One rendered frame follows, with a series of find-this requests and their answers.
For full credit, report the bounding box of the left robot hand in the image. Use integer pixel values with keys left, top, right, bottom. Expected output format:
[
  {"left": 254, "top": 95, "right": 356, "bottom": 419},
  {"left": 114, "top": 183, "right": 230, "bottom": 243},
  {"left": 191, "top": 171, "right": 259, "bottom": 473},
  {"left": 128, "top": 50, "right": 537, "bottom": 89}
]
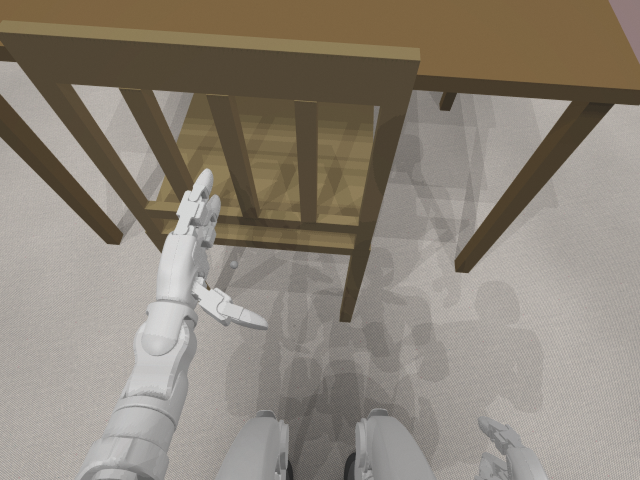
[{"left": 156, "top": 168, "right": 268, "bottom": 330}]

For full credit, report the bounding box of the right robot hand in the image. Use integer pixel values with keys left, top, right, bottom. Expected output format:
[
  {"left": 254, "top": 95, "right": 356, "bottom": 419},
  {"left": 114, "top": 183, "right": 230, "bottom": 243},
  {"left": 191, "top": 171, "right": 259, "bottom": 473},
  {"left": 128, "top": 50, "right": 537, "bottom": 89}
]
[{"left": 474, "top": 416, "right": 549, "bottom": 480}]

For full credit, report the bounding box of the robot left forearm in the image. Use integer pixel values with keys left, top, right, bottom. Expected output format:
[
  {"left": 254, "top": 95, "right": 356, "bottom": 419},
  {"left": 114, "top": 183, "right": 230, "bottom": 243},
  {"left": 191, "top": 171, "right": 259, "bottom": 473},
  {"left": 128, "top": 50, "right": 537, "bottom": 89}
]
[{"left": 74, "top": 300, "right": 198, "bottom": 480}]

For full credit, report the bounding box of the chair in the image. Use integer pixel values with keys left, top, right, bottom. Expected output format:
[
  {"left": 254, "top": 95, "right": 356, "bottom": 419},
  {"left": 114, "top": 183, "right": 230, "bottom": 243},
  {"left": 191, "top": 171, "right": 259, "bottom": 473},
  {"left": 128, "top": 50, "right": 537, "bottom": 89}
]
[{"left": 0, "top": 20, "right": 421, "bottom": 323}]

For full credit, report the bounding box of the right robot thigh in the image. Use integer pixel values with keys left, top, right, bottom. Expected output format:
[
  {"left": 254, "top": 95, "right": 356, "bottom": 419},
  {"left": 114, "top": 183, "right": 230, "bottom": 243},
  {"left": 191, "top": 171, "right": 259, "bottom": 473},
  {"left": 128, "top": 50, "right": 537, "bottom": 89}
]
[{"left": 355, "top": 416, "right": 437, "bottom": 480}]

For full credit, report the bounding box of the right robot shin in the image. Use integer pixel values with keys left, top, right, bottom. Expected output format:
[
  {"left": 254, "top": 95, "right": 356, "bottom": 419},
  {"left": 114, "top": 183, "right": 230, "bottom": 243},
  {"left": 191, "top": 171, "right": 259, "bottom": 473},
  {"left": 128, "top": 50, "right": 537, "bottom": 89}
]
[{"left": 354, "top": 408, "right": 388, "bottom": 480}]

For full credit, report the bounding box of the table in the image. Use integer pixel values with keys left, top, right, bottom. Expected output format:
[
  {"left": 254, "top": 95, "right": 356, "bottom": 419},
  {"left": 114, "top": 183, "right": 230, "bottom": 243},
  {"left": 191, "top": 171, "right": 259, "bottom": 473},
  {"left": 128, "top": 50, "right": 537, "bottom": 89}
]
[{"left": 0, "top": 0, "right": 640, "bottom": 273}]

